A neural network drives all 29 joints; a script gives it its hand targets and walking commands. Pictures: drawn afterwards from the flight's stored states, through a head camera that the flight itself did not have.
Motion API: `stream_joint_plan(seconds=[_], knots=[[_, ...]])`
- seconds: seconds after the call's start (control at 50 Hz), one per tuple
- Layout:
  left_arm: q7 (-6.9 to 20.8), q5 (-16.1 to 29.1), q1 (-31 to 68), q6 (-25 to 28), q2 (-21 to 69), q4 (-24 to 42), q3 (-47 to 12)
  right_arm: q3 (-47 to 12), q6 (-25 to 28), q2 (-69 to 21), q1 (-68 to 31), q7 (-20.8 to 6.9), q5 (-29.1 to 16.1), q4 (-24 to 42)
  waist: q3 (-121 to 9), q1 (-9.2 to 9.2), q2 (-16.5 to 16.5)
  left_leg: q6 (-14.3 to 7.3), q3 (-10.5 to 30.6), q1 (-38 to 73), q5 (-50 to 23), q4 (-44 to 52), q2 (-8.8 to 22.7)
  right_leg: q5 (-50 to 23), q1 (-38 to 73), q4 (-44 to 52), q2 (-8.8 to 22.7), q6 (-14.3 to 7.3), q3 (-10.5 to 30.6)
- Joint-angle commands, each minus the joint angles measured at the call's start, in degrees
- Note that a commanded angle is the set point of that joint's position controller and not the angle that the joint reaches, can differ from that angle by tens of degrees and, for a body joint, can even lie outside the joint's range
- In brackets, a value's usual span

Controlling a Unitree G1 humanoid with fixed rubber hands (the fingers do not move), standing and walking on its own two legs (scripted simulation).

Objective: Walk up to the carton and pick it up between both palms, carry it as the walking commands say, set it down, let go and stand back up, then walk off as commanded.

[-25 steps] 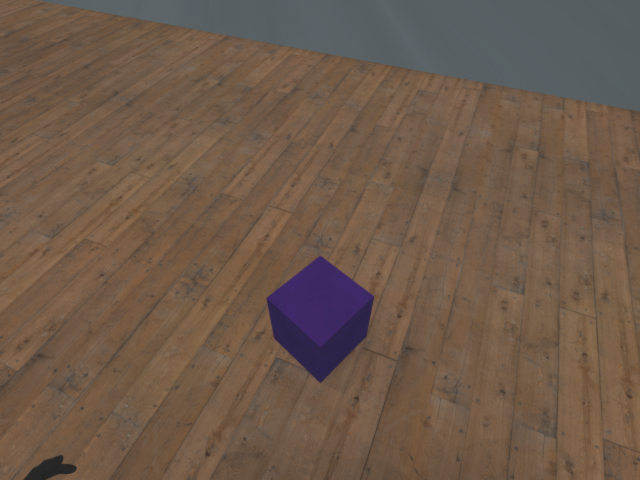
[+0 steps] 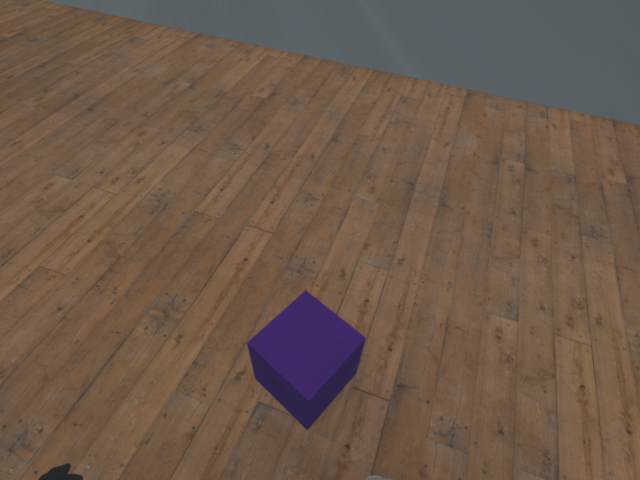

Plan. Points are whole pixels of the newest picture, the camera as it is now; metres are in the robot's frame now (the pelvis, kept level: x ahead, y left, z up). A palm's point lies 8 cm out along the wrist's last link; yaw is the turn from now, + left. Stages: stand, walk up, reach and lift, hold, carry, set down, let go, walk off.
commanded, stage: walk up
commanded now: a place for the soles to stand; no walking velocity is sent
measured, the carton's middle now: (306, 359) +0.55 +0.00 -0.62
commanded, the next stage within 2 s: none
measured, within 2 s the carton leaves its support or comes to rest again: neither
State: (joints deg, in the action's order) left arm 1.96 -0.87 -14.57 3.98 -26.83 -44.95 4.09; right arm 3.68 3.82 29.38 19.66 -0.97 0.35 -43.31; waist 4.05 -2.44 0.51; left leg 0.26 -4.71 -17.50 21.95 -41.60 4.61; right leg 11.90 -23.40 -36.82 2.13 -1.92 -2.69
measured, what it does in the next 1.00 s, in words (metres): steps to the right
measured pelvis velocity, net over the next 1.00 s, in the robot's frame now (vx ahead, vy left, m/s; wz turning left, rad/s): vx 0.08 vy -0.09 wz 0.18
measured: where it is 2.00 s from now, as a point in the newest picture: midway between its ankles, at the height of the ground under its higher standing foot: outside the picture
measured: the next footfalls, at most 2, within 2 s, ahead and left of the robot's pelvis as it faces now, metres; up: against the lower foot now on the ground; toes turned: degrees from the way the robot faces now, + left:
right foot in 1.02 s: +0.21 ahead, -0.25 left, +0.00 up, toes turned +12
left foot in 1.24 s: +0.19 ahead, -0.03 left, +0.00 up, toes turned +24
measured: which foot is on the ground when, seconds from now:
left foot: down 0.00-1.00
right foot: down 0.00-0.68, up 0.70-1.00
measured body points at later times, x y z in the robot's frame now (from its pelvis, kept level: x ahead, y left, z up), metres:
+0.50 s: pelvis +0.05 +0.00 +0.02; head +0.06 +0.01 +0.47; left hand +0.17 +0.33 -0.09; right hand +0.19 -0.32 -0.08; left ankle +0.05 +0.13 -0.72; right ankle +0.08 -0.12 -0.72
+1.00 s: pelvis +0.08 -0.09 +0.00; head +0.12 -0.05 +0.44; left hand +0.23 +0.28 -0.07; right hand +0.15 -0.50 -0.03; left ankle +0.05 +0.13 -0.71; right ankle +0.17 -0.25 -0.70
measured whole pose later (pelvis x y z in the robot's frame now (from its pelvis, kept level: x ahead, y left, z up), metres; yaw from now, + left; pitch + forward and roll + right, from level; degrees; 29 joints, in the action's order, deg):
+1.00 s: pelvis +0.08 -0.09 +0.00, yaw +10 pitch +1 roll +1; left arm 8.2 -3.4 -1.2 -5.0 -30.2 -39.0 9.6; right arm 6.5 5.2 33.7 24.1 5.9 2.6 -50.5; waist 5.0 -1.9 5.4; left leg 4.1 9.2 -18.4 20.5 -37.0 4.5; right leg 25.6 -28.4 -47.3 4.5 0.7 4.9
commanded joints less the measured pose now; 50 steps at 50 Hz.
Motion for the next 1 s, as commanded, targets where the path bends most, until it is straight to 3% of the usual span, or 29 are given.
stream_joint_plan(seconds=[0.0,0.02,0.04,0.1,0.12,0.14,0.16,0.18,0.2,0.22,0.26,0.3,0.38,0.66,0.68,0.7,0.72,0.76,0.78,0.82,0.88,0.92,0.96,0.98], knots=[[-1.3,0.3,-6.6,0.7,-17.2,1.1,4.4,0.3,-0.6,4.1,-0.7,1.2,-0.5,3.6,-8.0,4.90,11.6,-1.9,0.6,-15.9,10.6,-11.6,-3.1,2.3,16.3,16.6,20.6,-12.7,31.9],[-1.3,0.3,-5.8,0.4,-17.0,1.2,4.3,1.2,-1.1,7.5,-1.6,1.9,-0.6,2.0,-6.4,4.99,8.0,-2.2,5.7,-15.4,12.4,-15.1,-1.1,1.8,14.4,15.8,21.2,-15.2,31.7],[-1.6,0.4,-3.6,0.2,-15.5,1.5,3.4,1.3,-1.1,7.9,-1.1,2.1,-0.6,1.0,-5.0,4.21,7.7,-2.4,5.8,-15.0,11.6,-15.6,-0.9,-2.4,12.6,13.9,19.5,-14.8,27.8],[-1.7,0.4,2.6,-0.5,-12.4,1.6,1.7,1.3,-0.6,6.4,2.7,2.0,-0.3,-3.5,-5.2,1.79,10.0,-2.1,2.1,-3.4,4.7,-3.8,-1.5,-15.2,5.4,8.7,12.9,-10.1,14.1],[-1.6,0.5,4.2,-0.9,-12.1,1.4,1.2,1.2,-0.4,5.7,3.2,1.8,-0.1,-4.7,-5.9,0.84,9.5,-2.3,0.4,2.1,-1.6,2.5,-2.7,-14.3,2.8,6.0,11.0,-8.6,10.9],[-1.5,0.7,4.6,-1.2,-10.5,1.0,0.5,1.2,-0.1,5.7,2.1,1.9,0.4,-5.2,-5.9,0.63,8.5,-2.7,1.9,5.2,-5.2,7.2,-2.8,-11.1,0.3,3.7,9.9,-6.5,9.7],[-1.5,1.1,5.3,-1.4,-8.1,1.3,-0.2,1.4,0.2,7.6,0.3,2.0,1.0,-4.8,-6.1,0.98,3.4,-4.1,10.5,6.5,-8.5,11.8,2.4,-6.7,-2.5,-0.8,8.0,-3.4,8.3],[-1.6,1.8,4.1,-1.7,-6.6,0.6,-0.8,1.3,0.7,10.7,-5.7,1.9,0.6,-3.6,-5.0,3.62,-3.8,-7.5,22.0,0.9,-8.3,15.8,10.1,0.9,-1.3,-4.4,2.0,-0.2,3.8],[-1.9,1.9,4.4,-2.1,-7.6,-1.3,-0.6,1.0,0.6,10.8,-7.7,1.6,0.2,-4.3,-4.5,3.72,-3.8,-9.8,21.4,-2.7,-10.5,15.8,11.9,7.5,3.6,-3.3,0.7,0.4,2.4],[-1.9,1.8,5.2,-1.9,-8.0,-2.5,-0.4,0.4,0.2,9.6,-9.2,1.4,0.0,-5.4,-4.2,4.16,-2.8,-8.5,16.9,-4.9,-12.1,14.4,9.4,6.9,7.7,-0.1,0.6,0.0,2.6],[-1.9,1.3,6.2,-1.2,-9.7,-4.3,-0.1,-0.6,-0.3,7.2,-11.2,1.4,-0.5,-6.7,-4.9,3.61,-2.2,-4.0,9.9,-4.5,-12.7,11.1,3.8,-2.8,10.6,4.4,4.5,-1.3,6.1],[-2.0,1.2,7.6,-0.6,-10.6,-5.6,-0.5,-0.8,-0.6,6.0,-11.0,1.4,-0.7,-8.2,-6.2,2.05,-1.7,-2.8,7.7,1.8,-15.2,9.3,1.7,-7.9,7.9,6.6,7.5,-2.9,9.1],[-2.2,1.4,9.8,-1.0,-8.5,-8.4,-1.6,-1.0,-1.0,5.8,-13.6,1.2,-0.8,-10.7,-7.0,2.19,-1.5,-3.8,8.9,3.8,-17.3,13.3,3.3,-8.8,10.2,7.1,5.4,-1.1,5.4],[-1.7,1.1,14.7,-1.7,-6.8,-15.8,-2.7,-1.6,-1.8,4.4,-19.9,0.9,-0.3,-16.9,-5.8,2.82,-0.7,-1.9,8.1,8.9,-16.1,24.1,3.0,-7.6,16.2,18.6,6.1,0.8,4.7],[1.7,-3.0,19.2,-4.4,-13.9,-6.2,4.0,3.1,-0.9,13.5,-2.3,3.1,-1.4,-18.0,-4.0,-1.08,6.6,-6.9,21.0,9.2,-6.1,24.4,7.0,15.8,6.5,1.5,-0.3,1.2,-1.5],[2.8,-3.1,21.5,-6.2,-10.0,-1.2,3.1,5.4,-0.6,18.2,0.4,4.1,-0.5,-16.5,-0.8,-2.14,-3.4,-12.4,34.7,18.6,-0.3,27.3,15.2,21.3,-13.3,-8.4,-1.0,1.7,3.2],[3.2,-3.9,21.4,-7.5,-8.4,2.0,3.1,5.9,-0.1,18.2,-0.5,5.1,-0.1,-14.4,0.0,-1.39,-3.5,-14.4,37.7,20.3,5.1,27.3,19.1,16.4,-21.8,-17.1,2.7,1.6,9.6],[4.1,-3.3,16.9,-8.1,-8.8,3.6,4.0,5.6,1.0,15.2,-3.4,6.2,-0.2,-10.4,-1.0,2.23,-1.0,-11.8,32.4,16.0,3.0,25.9,15.3,9.6,-21.7,-23.3,4.1,1.8,12.8],[4.7,-3.2,15.4,-8.0,-9.0,4.1,4.6,5.4,1.3,14.6,-4.1,6.5,0.3,-8.8,-1.9,3.07,-1.6,-11.0,28.8,13.7,0.4,24.9,12.8,8.7,-18.8,-22.8,4.5,2.6,13.1],[5.7,-2.9,15.7,-8.5,-8.8,5.8,5.5,5.5,1.5,15.0,-2.6,6.7,1.2,-6.8,-3.1,2.50,-4.2,-11.3,24.3,7.3,-5.1,22.7,10.3,9.6,-12.6,-21.1,3.8,3.8,10.8],[6.3,-2.9,19.4,-8.9,-8.4,9.8,6.2,6.0,2.0,17.6,1.5,7.0,1.8,-5.0,-2.5,1.20,-7.0,-11.8,25.0,2.5,-4.0,19.9,10.1,13.3,-10.3,-17.8,3.5,3.9,9.1],[6.4,-2.7,19.6,-8.5,-8.7,11.2,6.6,6.2,2.2,19.2,3.0,7.2,2.2,-4.2,-2.6,1.17,-9.1,-11.1,24.8,0.1,-3.5,17.8,9.4,14.1,-7.6,-14.1,3.1,3.2,8.0],[6.2,-2.3,15.9,-8.1,-9.5,11.3,7.3,6.0,2.2,19.9,1.7,7.4,2.5,-3.2,-4.0,3.60,-11.8,-9.9,22.8,-4.6,-9.6,14.3,8.2,15.3,0.0,-10.1,1.6,2.2,5.2],[5.9,-2.1,11.3,-7.7,-10.2,10.4,7.7,5.5,2.1,19.2,0.6,7.4,2.6,-2.5,-5.2,6.30,-11.4,-8.5,20.4,-9.7,-11.0,9.7,6.2,13.4,8.0,-5.3,0.5,1.7,3.9]])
